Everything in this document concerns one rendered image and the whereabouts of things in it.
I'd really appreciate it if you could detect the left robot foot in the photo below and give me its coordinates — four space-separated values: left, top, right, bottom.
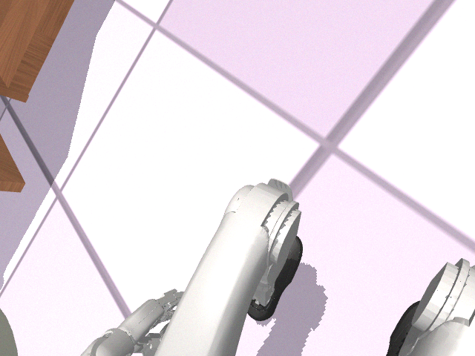
247 236 303 321

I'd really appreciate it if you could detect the bookshelf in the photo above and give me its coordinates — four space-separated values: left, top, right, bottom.
0 0 74 103

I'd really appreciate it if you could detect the left robot hand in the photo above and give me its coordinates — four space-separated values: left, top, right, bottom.
117 289 184 356

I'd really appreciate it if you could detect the left robot arm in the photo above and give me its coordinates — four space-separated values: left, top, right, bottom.
80 328 134 356

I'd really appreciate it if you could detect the right robot foot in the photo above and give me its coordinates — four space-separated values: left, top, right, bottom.
386 300 421 356

